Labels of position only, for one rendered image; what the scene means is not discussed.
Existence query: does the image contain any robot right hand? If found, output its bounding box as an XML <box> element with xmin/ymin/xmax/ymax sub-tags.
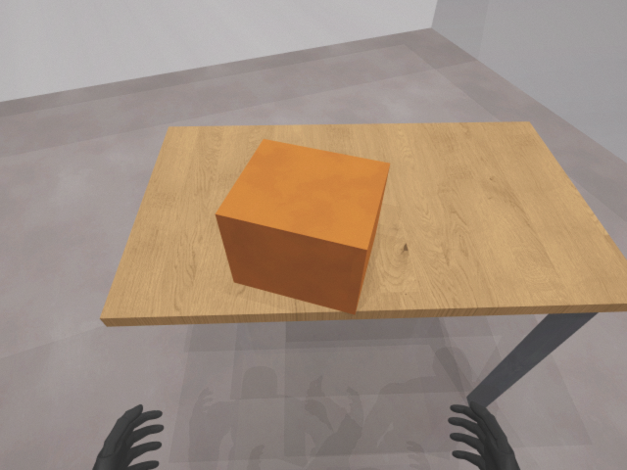
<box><xmin>448</xmin><ymin>401</ymin><xmax>520</xmax><ymax>470</ymax></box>

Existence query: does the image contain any table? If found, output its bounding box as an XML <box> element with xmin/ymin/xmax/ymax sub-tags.
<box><xmin>100</xmin><ymin>121</ymin><xmax>627</xmax><ymax>407</ymax></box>

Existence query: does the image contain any robot left hand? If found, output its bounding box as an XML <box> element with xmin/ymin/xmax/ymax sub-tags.
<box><xmin>92</xmin><ymin>404</ymin><xmax>164</xmax><ymax>470</ymax></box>

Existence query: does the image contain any carton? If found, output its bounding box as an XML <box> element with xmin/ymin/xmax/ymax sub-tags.
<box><xmin>216</xmin><ymin>139</ymin><xmax>390</xmax><ymax>314</ymax></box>

